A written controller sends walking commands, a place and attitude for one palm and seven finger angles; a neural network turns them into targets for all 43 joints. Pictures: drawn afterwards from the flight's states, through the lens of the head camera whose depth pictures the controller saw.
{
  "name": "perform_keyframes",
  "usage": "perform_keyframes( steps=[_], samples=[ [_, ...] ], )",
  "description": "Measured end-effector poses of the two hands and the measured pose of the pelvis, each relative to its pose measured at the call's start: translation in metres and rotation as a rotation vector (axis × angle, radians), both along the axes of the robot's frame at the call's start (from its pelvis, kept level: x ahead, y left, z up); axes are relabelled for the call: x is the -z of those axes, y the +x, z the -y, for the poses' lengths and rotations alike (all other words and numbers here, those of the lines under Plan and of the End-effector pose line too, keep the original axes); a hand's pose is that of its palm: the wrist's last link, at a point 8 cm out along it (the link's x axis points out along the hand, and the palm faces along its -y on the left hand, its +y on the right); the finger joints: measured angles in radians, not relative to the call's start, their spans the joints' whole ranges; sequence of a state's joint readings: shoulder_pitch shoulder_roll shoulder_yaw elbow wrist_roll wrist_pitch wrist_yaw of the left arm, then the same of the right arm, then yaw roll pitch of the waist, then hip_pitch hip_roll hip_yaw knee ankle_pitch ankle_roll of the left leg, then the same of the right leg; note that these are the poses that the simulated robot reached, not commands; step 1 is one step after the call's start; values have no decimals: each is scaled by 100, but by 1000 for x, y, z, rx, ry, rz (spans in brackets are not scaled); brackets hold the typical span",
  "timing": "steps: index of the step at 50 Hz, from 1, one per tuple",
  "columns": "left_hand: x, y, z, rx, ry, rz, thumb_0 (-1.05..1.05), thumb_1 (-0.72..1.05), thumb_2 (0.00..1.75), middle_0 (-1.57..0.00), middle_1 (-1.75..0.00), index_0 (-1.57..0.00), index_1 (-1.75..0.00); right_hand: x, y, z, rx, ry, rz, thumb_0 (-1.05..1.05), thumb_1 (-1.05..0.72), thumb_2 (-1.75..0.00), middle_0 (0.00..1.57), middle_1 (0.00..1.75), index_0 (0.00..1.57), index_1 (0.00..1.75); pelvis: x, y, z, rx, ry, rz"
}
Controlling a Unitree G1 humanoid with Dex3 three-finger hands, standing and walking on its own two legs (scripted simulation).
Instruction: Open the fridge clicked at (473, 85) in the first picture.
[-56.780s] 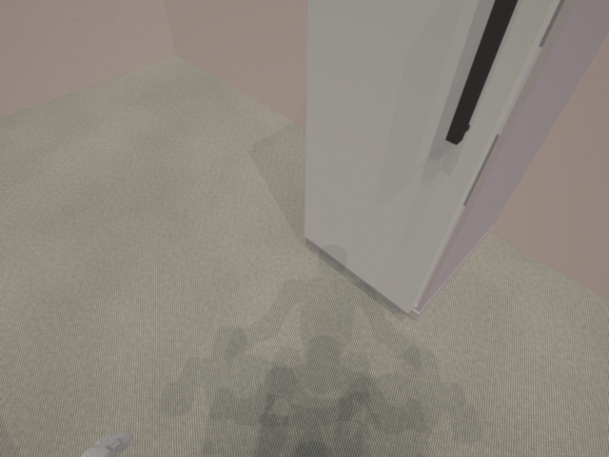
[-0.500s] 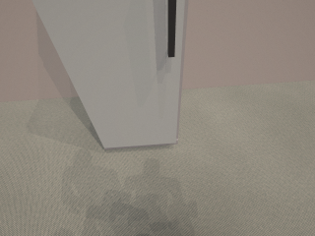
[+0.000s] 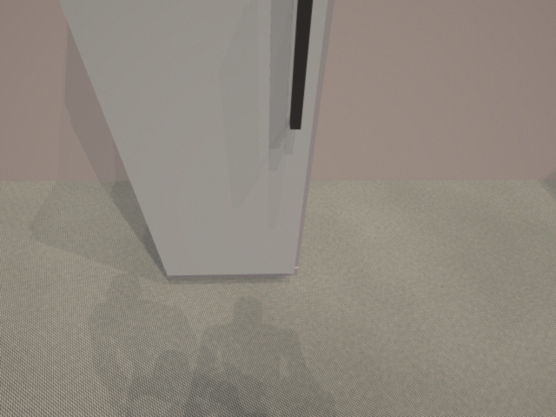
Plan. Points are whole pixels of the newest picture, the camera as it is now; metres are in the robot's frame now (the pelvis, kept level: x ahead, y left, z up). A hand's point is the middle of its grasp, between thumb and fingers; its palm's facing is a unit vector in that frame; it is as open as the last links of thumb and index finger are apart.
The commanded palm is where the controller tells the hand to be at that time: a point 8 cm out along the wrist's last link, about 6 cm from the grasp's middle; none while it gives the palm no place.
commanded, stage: let the arm hang, fingers relaxed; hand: right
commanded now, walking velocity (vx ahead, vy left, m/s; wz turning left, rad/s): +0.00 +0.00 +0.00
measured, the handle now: (302, 21) +0.74 +0.01 +0.25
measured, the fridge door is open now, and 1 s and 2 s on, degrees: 0 0 0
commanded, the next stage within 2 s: look to check the result in 0.26 s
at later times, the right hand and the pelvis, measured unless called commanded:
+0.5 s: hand out of the picture -0.03 -0.15 -0.18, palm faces +0.04 +0.99 -0.14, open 7.3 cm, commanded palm none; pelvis -0.01 -0.01 +0.00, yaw +1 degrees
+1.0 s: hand out of the picture -0.02 -0.15 -0.18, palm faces +0.03 +0.99 -0.16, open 7.3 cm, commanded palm none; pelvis +0.00 +0.00 +0.00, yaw +1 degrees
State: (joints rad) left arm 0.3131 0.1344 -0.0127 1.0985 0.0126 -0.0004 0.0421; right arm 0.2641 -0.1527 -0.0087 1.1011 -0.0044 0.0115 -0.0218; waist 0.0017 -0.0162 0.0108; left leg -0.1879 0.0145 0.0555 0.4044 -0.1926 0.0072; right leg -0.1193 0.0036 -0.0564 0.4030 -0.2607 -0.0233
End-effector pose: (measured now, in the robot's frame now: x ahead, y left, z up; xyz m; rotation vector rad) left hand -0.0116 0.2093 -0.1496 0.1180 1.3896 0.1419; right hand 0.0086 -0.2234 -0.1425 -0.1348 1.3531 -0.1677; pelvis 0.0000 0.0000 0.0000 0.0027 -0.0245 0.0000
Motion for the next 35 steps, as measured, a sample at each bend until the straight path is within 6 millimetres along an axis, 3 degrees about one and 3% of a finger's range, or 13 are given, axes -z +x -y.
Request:
perform_keyframes(
  steps=[18,35],
  samples=[
    [0,-31,17,-37,-15,-65,1,91,90,-20,-30,-20,-30,7,-41,-17,20,59,-105,0,-91,-90,20,30,20,30,0,-5,6,-10,0,7],
    [2,-41,22,-56,-32,-84,0,91,90,-20,-30,-20,-30,6,-39,-17,14,47,-102,0,-91,-90,20,30,20,30,0,-6,5,-14,-4,1]
  ],
)
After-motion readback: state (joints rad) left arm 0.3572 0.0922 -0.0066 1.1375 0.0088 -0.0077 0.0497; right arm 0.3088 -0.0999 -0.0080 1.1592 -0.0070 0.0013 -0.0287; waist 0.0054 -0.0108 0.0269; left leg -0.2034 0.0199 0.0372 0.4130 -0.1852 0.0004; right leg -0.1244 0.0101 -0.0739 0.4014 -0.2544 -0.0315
